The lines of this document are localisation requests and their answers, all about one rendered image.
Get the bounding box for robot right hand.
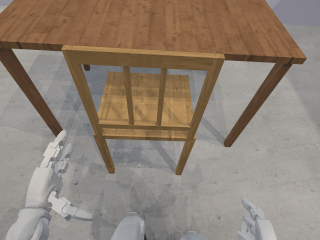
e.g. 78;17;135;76
238;199;278;240

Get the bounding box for robot left thigh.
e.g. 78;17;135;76
110;216;145;240

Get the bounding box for robot left hand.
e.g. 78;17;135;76
25;130;93;221

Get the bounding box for table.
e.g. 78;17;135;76
0;0;307;147

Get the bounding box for chair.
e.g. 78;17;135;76
61;45;225;175

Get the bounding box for robot left shin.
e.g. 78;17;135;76
128;212;139;217

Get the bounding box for robot left forearm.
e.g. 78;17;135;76
5;207;52;240

